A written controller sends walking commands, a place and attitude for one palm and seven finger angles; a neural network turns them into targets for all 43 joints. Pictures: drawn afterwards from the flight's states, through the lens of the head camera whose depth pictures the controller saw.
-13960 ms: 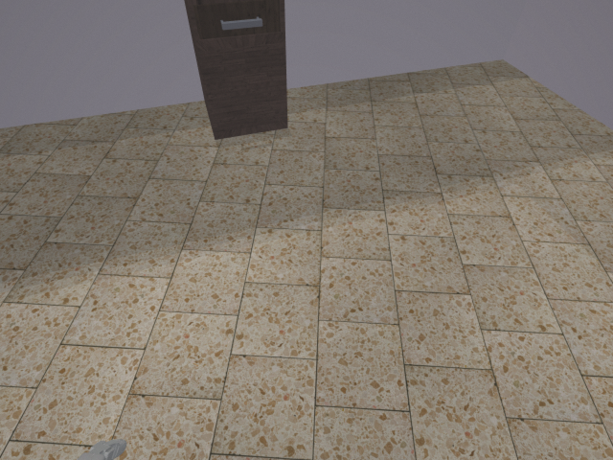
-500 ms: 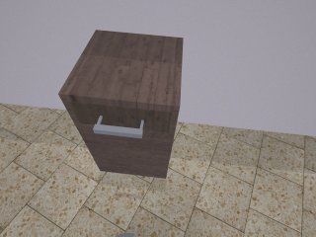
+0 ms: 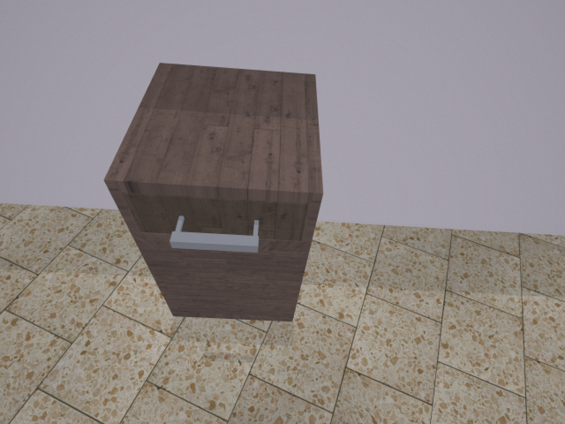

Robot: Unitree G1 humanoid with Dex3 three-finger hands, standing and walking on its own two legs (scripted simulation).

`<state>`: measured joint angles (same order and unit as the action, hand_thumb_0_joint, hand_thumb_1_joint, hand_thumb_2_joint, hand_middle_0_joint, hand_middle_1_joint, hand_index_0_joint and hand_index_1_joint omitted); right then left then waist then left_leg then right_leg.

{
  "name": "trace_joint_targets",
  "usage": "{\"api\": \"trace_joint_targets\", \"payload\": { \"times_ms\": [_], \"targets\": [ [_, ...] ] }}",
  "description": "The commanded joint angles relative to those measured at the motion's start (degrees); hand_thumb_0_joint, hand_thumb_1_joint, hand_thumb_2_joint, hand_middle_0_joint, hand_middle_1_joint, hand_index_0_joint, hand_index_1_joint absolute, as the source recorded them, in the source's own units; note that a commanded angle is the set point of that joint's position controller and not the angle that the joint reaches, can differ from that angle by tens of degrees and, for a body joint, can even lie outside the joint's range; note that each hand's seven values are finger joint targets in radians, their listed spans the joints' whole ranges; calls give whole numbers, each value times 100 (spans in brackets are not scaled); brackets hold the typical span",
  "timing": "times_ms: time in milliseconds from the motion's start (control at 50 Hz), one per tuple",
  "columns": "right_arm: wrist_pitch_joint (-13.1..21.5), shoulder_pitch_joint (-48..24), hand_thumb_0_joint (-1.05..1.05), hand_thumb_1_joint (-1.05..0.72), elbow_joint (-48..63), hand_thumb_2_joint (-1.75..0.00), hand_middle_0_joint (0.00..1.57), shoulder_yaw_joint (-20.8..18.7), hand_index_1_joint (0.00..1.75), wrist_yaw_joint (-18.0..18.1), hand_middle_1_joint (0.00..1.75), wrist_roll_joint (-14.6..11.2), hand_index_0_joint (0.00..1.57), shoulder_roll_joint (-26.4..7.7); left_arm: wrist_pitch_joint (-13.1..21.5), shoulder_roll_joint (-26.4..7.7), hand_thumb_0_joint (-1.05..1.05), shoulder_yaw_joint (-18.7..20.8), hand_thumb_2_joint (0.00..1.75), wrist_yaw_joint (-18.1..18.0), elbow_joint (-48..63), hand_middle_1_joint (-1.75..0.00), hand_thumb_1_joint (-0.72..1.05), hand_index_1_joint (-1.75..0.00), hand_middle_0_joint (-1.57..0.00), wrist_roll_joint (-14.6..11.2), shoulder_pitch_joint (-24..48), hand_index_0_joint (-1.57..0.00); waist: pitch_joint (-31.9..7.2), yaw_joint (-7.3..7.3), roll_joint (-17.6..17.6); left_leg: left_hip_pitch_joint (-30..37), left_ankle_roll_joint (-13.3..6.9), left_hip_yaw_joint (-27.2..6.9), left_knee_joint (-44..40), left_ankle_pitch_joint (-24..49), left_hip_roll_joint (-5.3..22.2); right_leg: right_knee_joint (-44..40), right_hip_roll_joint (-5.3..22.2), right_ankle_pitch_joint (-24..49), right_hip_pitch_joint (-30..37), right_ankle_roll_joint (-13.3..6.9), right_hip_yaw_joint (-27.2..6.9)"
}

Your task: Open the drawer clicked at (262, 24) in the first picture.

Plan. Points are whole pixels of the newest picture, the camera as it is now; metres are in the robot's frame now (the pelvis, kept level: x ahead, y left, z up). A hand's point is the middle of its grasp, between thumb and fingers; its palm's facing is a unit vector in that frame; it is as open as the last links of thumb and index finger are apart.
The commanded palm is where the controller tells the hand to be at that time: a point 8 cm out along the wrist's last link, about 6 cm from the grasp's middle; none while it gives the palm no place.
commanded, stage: come to a stop and stand still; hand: left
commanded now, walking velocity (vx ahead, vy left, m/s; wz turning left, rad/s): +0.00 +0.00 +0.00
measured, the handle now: (217, 232) +0.50 +0.15 -0.16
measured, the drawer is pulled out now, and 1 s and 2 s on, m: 0.00 0.00 0.00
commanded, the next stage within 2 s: look again from close up in 0.88 s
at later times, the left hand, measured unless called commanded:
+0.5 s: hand out of the picture +0.00 +0.10 -0.18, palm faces +0.05 -0.98 -0.19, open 7.3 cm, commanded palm none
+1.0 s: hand out of the picture +0.00 +0.08 -0.18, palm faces +0.08 -0.98 -0.16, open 7.4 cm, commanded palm none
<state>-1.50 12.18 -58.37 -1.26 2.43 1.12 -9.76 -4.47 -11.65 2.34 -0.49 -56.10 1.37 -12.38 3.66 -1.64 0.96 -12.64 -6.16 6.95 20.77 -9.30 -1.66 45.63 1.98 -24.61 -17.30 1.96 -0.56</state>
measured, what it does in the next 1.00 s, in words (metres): steps on the spot: right foot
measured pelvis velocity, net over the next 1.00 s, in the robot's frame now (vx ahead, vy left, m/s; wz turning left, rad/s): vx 0.05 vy -0.07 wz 0.04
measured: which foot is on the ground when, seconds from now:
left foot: down 0.00-1.00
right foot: up 0.00-0.14, down 0.16-1.00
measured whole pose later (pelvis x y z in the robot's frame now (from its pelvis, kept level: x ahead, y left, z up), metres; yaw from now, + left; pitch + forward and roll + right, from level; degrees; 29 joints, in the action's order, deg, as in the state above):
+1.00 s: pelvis +0.05 -0.07 +0.00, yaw +2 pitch +0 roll +0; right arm -0.5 15.8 -65.4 0.3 2.2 0.4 -8.3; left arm 1.5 -5.5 -0.7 -3.1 -64.9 1.0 -20.9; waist 1.1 0.3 -0.2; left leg -10.3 0.1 3.4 25.5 -14.7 1.2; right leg 22.1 -0.7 -18.2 -3.9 -1.5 3.1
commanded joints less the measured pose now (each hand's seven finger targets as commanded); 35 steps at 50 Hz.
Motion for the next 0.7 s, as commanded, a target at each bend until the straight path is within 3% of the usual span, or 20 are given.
{"api": "trace_joint_targets", "payload": {
  "times_ms": [0, 60, 100, 120, 160, 180, 220, 320, 460, 680],
  "targets": [
    [84, 439, 0, -90, 19, -90, 20, -185, 30, -4, 30, 1, 20, -894, 149, -253, 0, -8, 90, -48, 243, -30, 90, -30, -20, -28, -163, -20, -418, -36, -898, 592, -181, -1524, -826, 249, 1582, -633, 80, 57, -121, -71, 92],
    [94, 477, 0, -90, -77, -90, 20, -163, 30, -72, 30, -10, 20, -844, 215, -227, 0, -31, 90, -86, 118, -30, 90, -30, -20, -49, -283, -20, -322, 64, -795, 107, -78, -1557, -888, -641, 1446, -1468, 58, 440, 421, -150, 158],
    [90, 479, 0, -90, -132, -90, 20, -138, 30, -102, 30, -49, 20, -754, 290, -235, 0, -47, 90, -135, -44, -30, 90, -30, -20, -51, -519, -20, -301, 193, -420, -260, 161, -1372, -663, -1111, 1177, -2466, 58, 1147, 1084, -176, 165],
    [94, 547, 0, -90, -181, -90, 20, -100, 30, -128, 30, -78, 20, -611, 340, -363, 0, -49, 90, -175, -95, -30, 90, -30, -20, -50, -559, -20, -262, 189, -145, -533, 305, -1278, -519, -1218, 983, -2727, 216, 1225, 1366, -234, -103],
    [65, 604, 0, -90, -211, -90, 20, -17, 30, -139, 30, -77, 20, -420, 402, -431, 0, -107, 90, -209, -159, -30, 90, -30, -20, -72, -489, -20, 11, 101, 57, -414, 477, -1046, -379, -1279, 631, -2992, 631, 258, 730, -458, -564],
    [68, 702, 0, -90, -252, -90, 20, -4, 30, -147, 30, -64, 20, -375, 401, -461, 0, -126, 90, -211, -157, -30, 90, -30, -20, -73, -461, -20, 54, 44, -193, -161, 482, -1055, -394, -1148, 589, -2979, 665, 86, 396, -480, -547],
    [49, 784, 0, -90, -342, -90, 20, -4, 30, -151, 30, -58, 20, -374, 481, -349, 0, -147, 90, -205, -223, -30, 90, -30, -20, -81, -398, -20, 222, 8, 450, -27, 494, -890, -141, -791, 584, -3086, 531, 211, 193, -456, -520],
    [105, 988, 0, -90, -560, -90, 20, 44, 30, -141, 30, -75, 20, -315, 543, -182, 0, -197, 90, -233, -362, -30, 90, -30, -20, -94, -673, -20, 244, 61, 158, 108, 467, -849, -161, -306, 672, -2949, 430, 976, 371, -409, -379],
    [140, 974, 0, -90, -662, -90, 20, 76, 30, -98, 30, -99, 20, -221, 611, -61, 0, -231, 90, -259, -553, -30, 90, -30, -20, -98, -1059, -20, 73, 96, 99, 310, 457, -762, -25, 151, 703, -2863, 444, 1834, 595, -400, -316],
    [150, 829, 0, -90, -697, -90, 20, 96, 30, -35, 30, -105, 20, -143, 646, 115, 0, -250, 90, -278, -788, -30, 90, -30, -20, -75, -1445, -20, 151, 121, -20, 476, 452, -722, 63, 428, 723, -2823, 458, 2466, 683, -394, -222]
  ]
}}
